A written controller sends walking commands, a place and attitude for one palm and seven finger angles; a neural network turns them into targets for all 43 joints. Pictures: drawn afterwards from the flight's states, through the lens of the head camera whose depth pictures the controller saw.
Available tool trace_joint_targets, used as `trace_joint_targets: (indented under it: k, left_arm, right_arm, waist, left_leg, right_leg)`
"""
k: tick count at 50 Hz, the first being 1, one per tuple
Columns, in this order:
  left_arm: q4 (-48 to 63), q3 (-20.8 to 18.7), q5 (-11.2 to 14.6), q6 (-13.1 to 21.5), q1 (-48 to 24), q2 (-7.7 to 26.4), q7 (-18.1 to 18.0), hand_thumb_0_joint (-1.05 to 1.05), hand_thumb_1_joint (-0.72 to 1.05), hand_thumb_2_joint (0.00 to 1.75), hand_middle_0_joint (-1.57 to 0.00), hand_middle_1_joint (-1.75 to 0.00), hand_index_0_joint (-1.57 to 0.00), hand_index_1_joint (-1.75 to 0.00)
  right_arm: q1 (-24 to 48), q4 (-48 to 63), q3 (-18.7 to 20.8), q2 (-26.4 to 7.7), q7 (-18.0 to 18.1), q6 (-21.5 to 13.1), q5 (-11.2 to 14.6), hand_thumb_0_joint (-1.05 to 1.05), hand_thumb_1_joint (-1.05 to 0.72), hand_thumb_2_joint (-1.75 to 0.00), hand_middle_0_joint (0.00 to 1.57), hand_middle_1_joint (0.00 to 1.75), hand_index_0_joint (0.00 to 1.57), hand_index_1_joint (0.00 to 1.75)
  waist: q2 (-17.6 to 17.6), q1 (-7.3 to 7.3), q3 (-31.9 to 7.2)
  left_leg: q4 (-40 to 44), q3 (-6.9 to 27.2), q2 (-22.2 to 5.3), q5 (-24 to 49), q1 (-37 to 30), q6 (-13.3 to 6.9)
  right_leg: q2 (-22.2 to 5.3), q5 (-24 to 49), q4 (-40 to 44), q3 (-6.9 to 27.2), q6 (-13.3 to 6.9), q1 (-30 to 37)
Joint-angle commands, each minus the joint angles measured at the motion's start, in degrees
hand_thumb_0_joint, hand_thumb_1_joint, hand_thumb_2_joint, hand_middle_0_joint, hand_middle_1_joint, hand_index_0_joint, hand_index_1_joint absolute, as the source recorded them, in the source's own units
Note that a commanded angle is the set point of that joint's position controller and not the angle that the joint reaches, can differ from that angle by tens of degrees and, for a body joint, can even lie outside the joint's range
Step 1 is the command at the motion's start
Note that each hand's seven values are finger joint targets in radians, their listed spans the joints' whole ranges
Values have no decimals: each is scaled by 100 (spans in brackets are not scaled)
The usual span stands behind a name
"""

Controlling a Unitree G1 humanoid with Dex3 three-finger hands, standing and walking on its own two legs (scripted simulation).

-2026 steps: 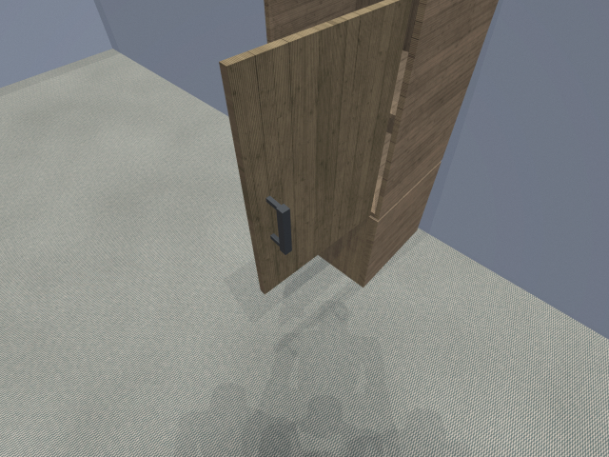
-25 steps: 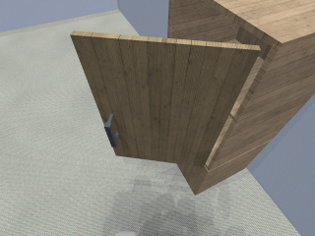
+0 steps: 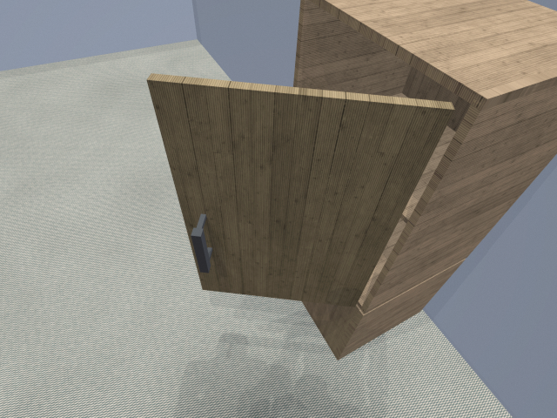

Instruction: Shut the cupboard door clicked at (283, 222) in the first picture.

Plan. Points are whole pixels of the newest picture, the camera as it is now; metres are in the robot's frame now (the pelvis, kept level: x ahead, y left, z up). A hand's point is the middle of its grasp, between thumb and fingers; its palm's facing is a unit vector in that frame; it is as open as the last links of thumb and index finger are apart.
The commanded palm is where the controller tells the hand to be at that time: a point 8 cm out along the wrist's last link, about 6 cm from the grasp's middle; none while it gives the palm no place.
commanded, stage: look again from close up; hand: left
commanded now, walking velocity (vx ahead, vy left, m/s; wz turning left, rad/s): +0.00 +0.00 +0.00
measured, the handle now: (203, 244) +0.44 +0.18 -0.10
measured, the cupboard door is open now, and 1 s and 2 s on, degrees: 56 56 56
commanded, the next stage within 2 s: raise the hand and make a fist in 0.52 s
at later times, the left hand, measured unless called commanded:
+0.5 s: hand out of the picture +0.02 +0.17 -0.18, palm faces +0.01 -0.98 -0.21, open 7.4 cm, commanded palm none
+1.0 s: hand out of the picture +0.12 +0.16 -0.09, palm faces -0.05 -1.00 +0.02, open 6.4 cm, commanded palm +0.09 +0.22 -0.08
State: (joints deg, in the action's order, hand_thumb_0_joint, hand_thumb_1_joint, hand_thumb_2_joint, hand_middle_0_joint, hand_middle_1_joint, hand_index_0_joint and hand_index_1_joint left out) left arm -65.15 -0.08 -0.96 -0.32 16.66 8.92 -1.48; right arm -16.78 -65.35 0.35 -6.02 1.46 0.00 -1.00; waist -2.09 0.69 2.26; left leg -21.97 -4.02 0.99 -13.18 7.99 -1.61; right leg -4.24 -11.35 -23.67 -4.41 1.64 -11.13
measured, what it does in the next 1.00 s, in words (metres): lowers itself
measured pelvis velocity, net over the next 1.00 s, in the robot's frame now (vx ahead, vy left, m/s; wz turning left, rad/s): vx -0.07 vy -0.01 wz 0.04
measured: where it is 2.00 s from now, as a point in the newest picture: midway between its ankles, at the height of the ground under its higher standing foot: outside the picture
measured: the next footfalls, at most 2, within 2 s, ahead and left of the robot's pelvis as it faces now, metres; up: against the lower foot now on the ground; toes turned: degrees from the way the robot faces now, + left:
none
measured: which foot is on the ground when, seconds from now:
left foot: down 0.00-1.00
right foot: down 0.00-1.00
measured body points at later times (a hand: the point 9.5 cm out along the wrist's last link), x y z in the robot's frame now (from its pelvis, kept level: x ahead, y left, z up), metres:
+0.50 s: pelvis -0.02 -0.01 -0.01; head -0.03 -0.01 +0.44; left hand +0.02 +0.22 -0.16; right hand +0.04 -0.24 -0.16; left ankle -0.01 +0.10 -0.74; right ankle +0.01 -0.14 -0.74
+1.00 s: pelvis -0.07 -0.01 -0.11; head -0.03 +0.01 +0.33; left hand +0.11 +0.22 -0.09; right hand +0.16 -0.26 -0.14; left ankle -0.01 +0.10 -0.74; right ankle +0.01 -0.13 -0.74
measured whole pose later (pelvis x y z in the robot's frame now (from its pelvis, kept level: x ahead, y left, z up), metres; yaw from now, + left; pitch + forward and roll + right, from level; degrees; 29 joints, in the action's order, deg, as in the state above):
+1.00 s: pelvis -0.07 -0.01 -0.11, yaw +2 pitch +11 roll +0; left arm -10.7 -5.9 15.5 34.2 23.6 11.2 21.2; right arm -11.0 -29.6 3.7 -15.9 0.3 -17.8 1.1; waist -2.5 -0.1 -7.9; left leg -71.4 -1.8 0.3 -29.6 53.4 -1.4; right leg -2.4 -27.5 -70.9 -1.2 -0.3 -55.0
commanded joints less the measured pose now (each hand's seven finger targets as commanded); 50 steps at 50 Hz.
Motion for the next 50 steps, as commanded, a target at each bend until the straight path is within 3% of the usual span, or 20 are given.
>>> trace_joint_targets:
  k: [1,2,7,14,21,30,31,32,33,34,35,36,37,38,39,41,43,44,47,50]
  left_arm:
    - [606,-2,-26,165,525,653,-153,0,90,90,-20,-30,-20,-30]
    - [606,-7,-23,168,568,535,-164,0,90,90,-20,-30,-20,-30]
    - [745,-43,-40,163,466,597,-145,0,90,90,-20,-30,-20,-30]
    - [848,-82,-22,208,417,715,-139,0,90,90,-20,-30,-20,-30]
    - [926,-93,-17,160,211,822,-125,0,90,90,-20,-30,-20,-30]
    - [937,-99,-17,158,154,870,-100,0,90,90,-20,-30,-20,-30]
    - [641,-71,-49,161,525,816,-277,0,90,90,-20,-30,-20,-30]
    - [10183,-2687,719,1709,-4807,4406,-169,0,90,90,-20,-30,-20,-30]
    - [8052,-206,801,1208,-387,1071,-108,0,90,90,-22,-32,-22,-32]
    - [7385,35,1193,468,1065,34,-155,0,90,90,-24,-34,-24,-34]
    - [6809,47,1058,515,202,118,-280,0,90,90,-25,-36,-25,-36]
    - [6457,-116,1063,802,30,126,-265,0,90,90,-27,-38,-27,-38]
    - [5827,-309,1050,1176,417,160,-144,0,90,90,-29,-40,-29,-40]
    - [5338,-440,1135,1649,877,89,79,0,90,90,-31,-42,-31,-42]
    - [4998,-704,1227,2147,1370,202,404,0,90,90,-33,-44,-33,-44]
    - [5108,-733,1481,3231,1785,127,1172,0,90,90,-36,-48,-36,-48]
    - [5302,-870,1579,4148,1582,447,1937,0,90,90,-40,-52,-40,-52]
    - [5247,-1092,1570,4341,1486,777,2208,0,90,90,-42,-54,-42,-54]
    - [6234,-1143,1860,3924,1085,987,2406,0,90,90,-47,-60,-47,-60]
    - [7735,-1147,2020,3489,494,1168,2160,0,90,90,-53,-66,-53,-66]
  right_arm:
    - [44,728,293,-987,44,-347,28,0,-90,-90,20,30,20,30]
    - [-22,692,283,-859,53,-311,45,0,-90,-90,20,30,20,30]
    - [23,763,278,-846,-6,-156,38,0,-90,-90,20,30,20,30]
    - [105,763,231,-875,-13,-184,27,0,-90,-90,20,30,20,30]
    - [317,767,222,-935,-43,-112,24,0,-90,-90,20,30,20,30]
    - [208,629,208,-920,-87,-92,26,0,-90,-90,20,30,20,30]
    - [375,910,149,-1094,-81,-131,48,0,-90,-90,20,30,20,30]
    - [401,2804,324,-2342,503,-1199,41,0,-90,-90,20,30,20,30]
    - [814,2769,52,-1327,512,-1550,392,0,-90,-90,20,30,20,30]
    - [933,2757,22,-1352,444,-1806,331,0,-90,-90,20,30,20,30]
    - [757,2671,18,-1341,348,-2011,443,0,-90,-90,20,30,20,30]
    - [631,2774,143,-1475,283,-2126,339,0,-90,-90,20,30,20,30]
    - [601,2886,217,-1534,214,-2185,263,0,-90,-90,20,30,20,30]
    - [650,3036,280,-1524,135,-2221,194,0,-90,-90,20,30,20,30]
    - [682,3214,358,-1502,37,-2265,188,0,-90,-90,20,30,20,30]
    - [793,3583,428,-1456,-144,-2308,96,0,-90,-90,20,30,20,30]
    - [922,3883,504,-1517,-235,-2303,91,0,-90,-90,20,30,20,30]
    - [906,4005,528,-1550,-265,-2274,105,0,-90,-90,20,30,20,30]
    - [1163,4664,495,-1643,-164,-2135,279,0,-90,-90,20,30,20,30]
    - [1018,4889,403,-1614,52,-1977,328,0,-90,-90,20,30,20,30]
  waist:
    - [618,11,-719]
    - [487,-40,-779]
    - [82,-92,223]
    - [149,-54,-146]
    - [69,-68,228]
    - [69,-81,109]
    - [247,39,91]
    - [512,-873,-2065]
    - [2057,-29,-2888]
    - [1825,28,-2169]
    - [887,-439,-344]
    - [429,-542,556]
    - [-147,-492,768]
    - [-830,-347,659]
    - [-552,-54,336]
    - [-861,196,-554]
    - [-681,186,-997]
    - [-206,230,-1092]
    - [378,323,-1604]
    - [580,185,-1948]
  left_leg:
    - [-137,850,-827,1797,256,-93]
    - [-230,805,-780,1546,273,-71]
    - [-277,616,-575,155,914,0]
    - [-398,478,-598,944,491,-14]
    - [-214,470,-539,169,690,32]
    - [-33,482,-531,-221,685,44]
    - [-811,249,-715,-7,722,194]
    - [-631,519,-457,997,-575,18]
    - [-609,417,-264,1326,-697,116]
    - [-293,606,-392,1016,2,385]
    - [-306,830,-246,-440,1087,301]
    - [-436,956,-150,-1446,1780,260]
    - [-755,949,-63,-1802,2257,252]
    - [-1222,870,-9,-1877,2680,263]
    - [-1655,660,100,-1688,2905,328]
    - [-2560,443,136,-1455,3436,328]
    - [-3341,386,145,-1567,4111,285]
    - [-3571,404,137,-1666,4377,254]
    - [-3532,512,148,-2683,4666,146]
    - [-3623,742,41,-2883,4684,63]
  right_leg:
    - [-175,413,-382,386,-412,247]
    - [-201,473,-352,346,-398,227]
    - [-262,-27,-101,527,-360,-445]
    - [-287,916,-188,629,-377,-178]
    - [-302,-28,140,725,-336,-431]
    - [-321,-608,402,705,-294,-448]
    - [-517,859,15,775,-294,-324]
    - [134,1033,-839,447,-321,312]
    - [385,21,-1144,-103,-375,-316]
    - [424,-233,-1140,-372,-331,-355]
    - [427,-538,-995,-331,-236,-1088]
    - [382,-989,-871,-326,-217,-1632]
    - [383,-1520,-991,-345,-232,-2150]
    - [394,-2003,-1273,-367,-235,-2560]
    - [350,-2163,-1537,-231,-308,-2639]
    - [321,-2465,-2249,-3,-374,-2986]
    - [245,-2721,-2772,425,-432,-3352]
    - [203,-2806,-2995,626,-490,-3472]
    - [260,-3360,-3331,769,-425,-3810]
    - [341,-3299,-3457,803,-403,-3893]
